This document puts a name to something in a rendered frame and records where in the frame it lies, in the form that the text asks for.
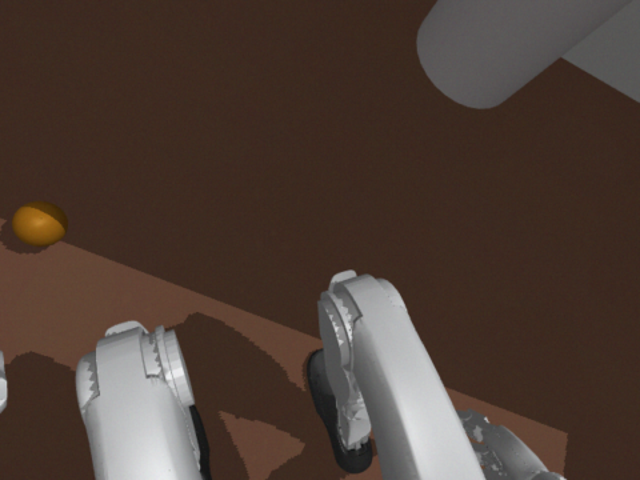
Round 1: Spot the right robot hand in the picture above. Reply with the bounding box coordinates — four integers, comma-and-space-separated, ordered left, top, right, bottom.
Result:
456, 408, 549, 480

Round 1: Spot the right robot foot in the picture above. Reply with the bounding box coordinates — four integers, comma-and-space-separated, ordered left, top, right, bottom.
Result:
307, 348, 373, 474

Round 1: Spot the left robot foot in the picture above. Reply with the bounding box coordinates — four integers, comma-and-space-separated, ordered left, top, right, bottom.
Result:
189, 405, 212, 480

